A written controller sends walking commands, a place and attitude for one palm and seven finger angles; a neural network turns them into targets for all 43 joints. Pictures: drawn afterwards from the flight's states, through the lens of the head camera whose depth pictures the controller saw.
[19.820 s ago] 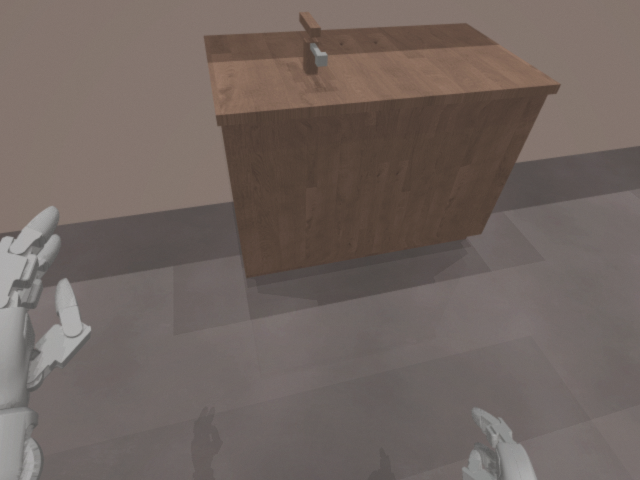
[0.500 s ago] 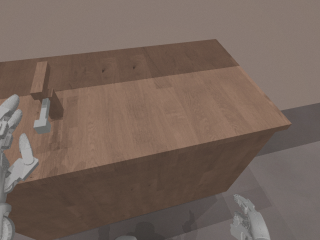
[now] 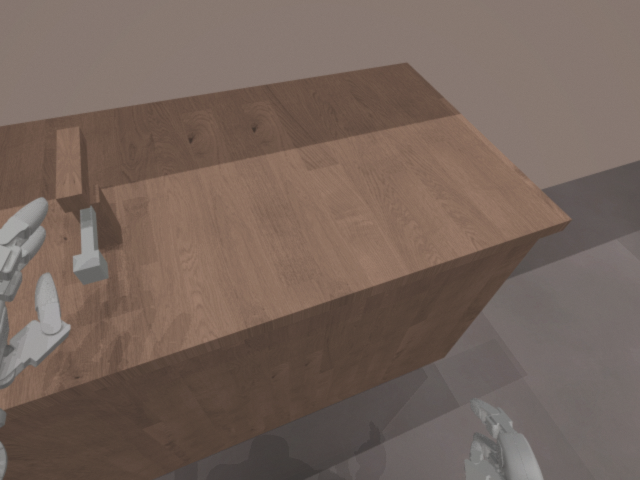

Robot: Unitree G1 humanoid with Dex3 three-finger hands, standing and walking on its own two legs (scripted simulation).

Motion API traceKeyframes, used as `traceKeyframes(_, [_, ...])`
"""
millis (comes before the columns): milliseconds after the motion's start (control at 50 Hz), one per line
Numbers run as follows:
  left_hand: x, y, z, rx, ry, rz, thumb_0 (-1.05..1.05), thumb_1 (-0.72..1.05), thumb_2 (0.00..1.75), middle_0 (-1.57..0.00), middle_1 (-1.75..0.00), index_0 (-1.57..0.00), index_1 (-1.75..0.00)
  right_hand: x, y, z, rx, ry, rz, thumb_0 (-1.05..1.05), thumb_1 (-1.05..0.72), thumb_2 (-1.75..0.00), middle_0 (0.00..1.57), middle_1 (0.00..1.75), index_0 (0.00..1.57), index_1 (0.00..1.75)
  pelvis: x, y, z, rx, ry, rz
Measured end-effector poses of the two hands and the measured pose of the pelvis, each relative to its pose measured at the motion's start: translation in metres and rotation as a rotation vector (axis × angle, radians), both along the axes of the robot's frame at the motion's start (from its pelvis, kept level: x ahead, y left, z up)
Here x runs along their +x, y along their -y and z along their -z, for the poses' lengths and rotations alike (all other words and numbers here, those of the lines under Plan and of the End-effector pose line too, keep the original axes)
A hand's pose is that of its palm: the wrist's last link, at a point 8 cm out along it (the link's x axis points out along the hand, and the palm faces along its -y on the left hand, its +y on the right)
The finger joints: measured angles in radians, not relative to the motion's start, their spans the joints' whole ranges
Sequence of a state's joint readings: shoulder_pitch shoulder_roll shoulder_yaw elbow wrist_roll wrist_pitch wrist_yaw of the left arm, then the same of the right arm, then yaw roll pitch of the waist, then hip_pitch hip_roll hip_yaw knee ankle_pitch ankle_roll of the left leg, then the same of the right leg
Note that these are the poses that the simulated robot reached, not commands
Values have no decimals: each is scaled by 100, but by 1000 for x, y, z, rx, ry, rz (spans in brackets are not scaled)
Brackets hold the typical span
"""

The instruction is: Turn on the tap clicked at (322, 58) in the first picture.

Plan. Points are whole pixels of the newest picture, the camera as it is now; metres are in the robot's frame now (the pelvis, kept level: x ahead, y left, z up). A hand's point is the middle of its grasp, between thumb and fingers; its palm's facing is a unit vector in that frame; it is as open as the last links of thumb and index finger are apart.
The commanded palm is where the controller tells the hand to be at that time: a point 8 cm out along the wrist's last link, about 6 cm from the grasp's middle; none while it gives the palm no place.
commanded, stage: come to a stop and stand still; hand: left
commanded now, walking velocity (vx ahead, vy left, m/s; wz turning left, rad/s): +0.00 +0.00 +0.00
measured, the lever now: (91, 267) +0.34 +0.29 +0.07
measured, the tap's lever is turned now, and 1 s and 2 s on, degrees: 0 0 0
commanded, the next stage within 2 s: look again from close up in 0.36 s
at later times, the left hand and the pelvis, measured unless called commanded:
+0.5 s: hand (49, 326) +0.22 +0.24 +0.17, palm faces +0.37 -0.85 -0.37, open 7.4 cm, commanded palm +0.16 +0.28 +0.18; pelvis +0.00 +0.00 +0.00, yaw +0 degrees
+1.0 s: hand (68, 340) +0.20 +0.22 +0.17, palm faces +0.37 -0.85 -0.36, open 7.4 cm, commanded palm +0.15 +0.26 +0.18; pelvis -0.01 -0.02 +0.01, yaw +0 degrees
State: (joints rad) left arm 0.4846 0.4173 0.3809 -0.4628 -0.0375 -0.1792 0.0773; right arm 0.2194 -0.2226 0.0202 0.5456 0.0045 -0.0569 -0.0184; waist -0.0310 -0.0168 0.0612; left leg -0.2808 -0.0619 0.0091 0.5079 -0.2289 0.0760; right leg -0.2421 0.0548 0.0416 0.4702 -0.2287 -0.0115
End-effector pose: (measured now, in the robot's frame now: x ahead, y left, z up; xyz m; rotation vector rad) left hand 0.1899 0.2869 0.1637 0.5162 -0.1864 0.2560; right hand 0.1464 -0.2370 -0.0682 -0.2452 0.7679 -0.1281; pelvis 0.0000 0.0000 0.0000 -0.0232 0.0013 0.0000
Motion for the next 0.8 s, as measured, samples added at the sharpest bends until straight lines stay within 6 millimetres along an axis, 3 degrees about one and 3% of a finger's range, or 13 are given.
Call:
traceKeyframes(80, [-15,-17,-22,38,92,-51,2,89,90,-22,-30,-22,-30,-1,-12,4,-14,-27,-46,1,-90,-90,20,30,20,30,-4,-8,0,-6,1,-13])
traceKeyframes(160, [-24,-20,-32,30,150,-77,1,89,90,-21,-30,-21,-30,7,-28,7,19,2,-70,1,-90,-90,20,30,20,30,-6,-16,0,-1,8,1])
traceKeyframes(340, [-13,-15,-6,-69,72,-96,1,89,90,-21,-30,-21,-30,24,-52,-1,93,77,-85,1,-90,-90,20,30,21,30,-6,-14,-3,4,17,6])
traceKeyframes(480, [-12,3,-13,-74,104,-44,1,89,90,-21,-30,-21,-30,29,-38,-9,59,91,-93,1,-90,-90,20,30,21,30,-3,-5,-4,0,15,-1])
traceKeyframes(600, [-15,6,-23,-41,129,-43,1,89,90,-21,-30,-21,-30,30,-17,-10,33,84,-67,1,-90,-90,20,30,21,30,0,1,-4,0,15,-4])
traceKeyframes(800, [-18,17,-10,-93,84,-61,1,89,90,-21,-30,-21,-30,23,2,-9,26,83,-34,1,-90,-90,20,30,20,30,0,12,-5,3,26,-4])
